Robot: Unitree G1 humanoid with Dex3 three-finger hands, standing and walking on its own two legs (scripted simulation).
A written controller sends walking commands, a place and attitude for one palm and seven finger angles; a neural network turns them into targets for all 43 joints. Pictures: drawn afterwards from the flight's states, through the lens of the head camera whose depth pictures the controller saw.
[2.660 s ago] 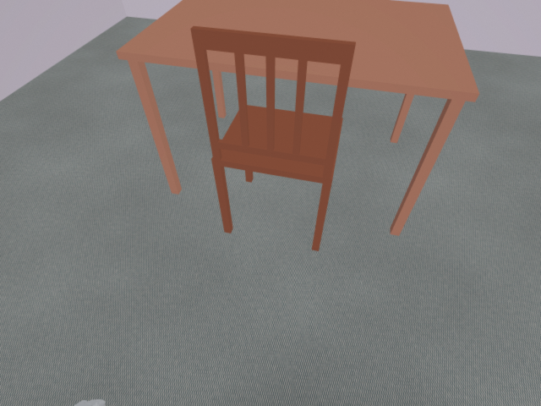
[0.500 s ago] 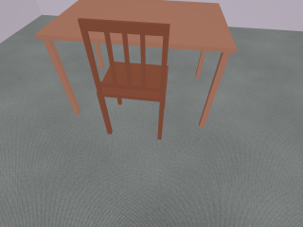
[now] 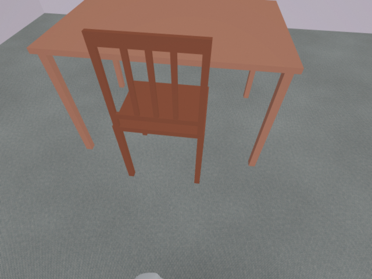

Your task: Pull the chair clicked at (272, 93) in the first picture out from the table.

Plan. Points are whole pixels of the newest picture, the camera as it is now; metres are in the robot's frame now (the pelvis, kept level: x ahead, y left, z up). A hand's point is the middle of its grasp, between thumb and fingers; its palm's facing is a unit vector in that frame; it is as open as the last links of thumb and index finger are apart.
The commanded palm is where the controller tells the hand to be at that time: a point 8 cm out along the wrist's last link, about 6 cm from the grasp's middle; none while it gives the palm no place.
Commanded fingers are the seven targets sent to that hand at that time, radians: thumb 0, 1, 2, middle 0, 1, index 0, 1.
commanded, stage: take the last steps up to it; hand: left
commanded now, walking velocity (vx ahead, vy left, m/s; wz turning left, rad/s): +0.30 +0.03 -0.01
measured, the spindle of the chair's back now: (152, 87) +0.79 +0.20 -0.07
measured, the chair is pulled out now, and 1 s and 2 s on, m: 0.00 0.00 0.00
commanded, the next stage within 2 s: come to a stop and stand still in 0.68 s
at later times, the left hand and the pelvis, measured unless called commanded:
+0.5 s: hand (96, 242) +0.23 +0.26 -0.16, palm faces +0.03 -0.98 -0.17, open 7.4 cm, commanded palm none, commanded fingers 0.00 0.90 0.90 -0.20 -0.30 -0.20 -0.30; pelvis +0.18 +0.08 +0.01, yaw -2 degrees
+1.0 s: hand (117, 208) +0.33 +0.24 -0.18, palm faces +0.03 -0.99 -0.16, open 7.3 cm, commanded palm none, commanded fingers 0.00 0.90 0.90 -0.20 -0.30 -0.20 -0.30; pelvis +0.31 +0.07 +0.00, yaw -2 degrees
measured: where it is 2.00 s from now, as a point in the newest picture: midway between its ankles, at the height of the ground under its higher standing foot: (182, 273)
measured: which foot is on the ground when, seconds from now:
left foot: up 0.00-0.20, down 0.22-0.70, up 0.72-0.92, down 0.94-1.00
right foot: down 0.00-0.22, up 0.24-0.68, down 0.70-1.00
